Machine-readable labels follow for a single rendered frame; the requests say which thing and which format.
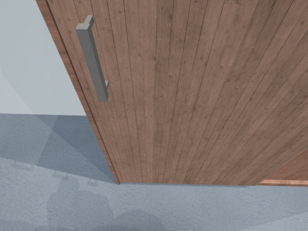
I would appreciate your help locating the handle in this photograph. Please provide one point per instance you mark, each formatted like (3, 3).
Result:
(86, 39)

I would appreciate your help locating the wardrobe door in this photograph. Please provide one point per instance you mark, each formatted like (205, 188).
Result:
(296, 169)
(210, 92)

